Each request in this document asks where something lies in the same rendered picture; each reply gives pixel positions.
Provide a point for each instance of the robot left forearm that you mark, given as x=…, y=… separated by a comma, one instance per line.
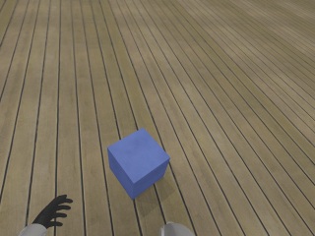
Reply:
x=34, y=229

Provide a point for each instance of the left robot hand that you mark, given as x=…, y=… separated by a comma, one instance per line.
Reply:
x=48, y=213

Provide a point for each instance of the right robot thigh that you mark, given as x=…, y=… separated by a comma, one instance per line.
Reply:
x=174, y=229

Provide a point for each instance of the carton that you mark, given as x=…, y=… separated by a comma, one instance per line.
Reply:
x=137, y=161

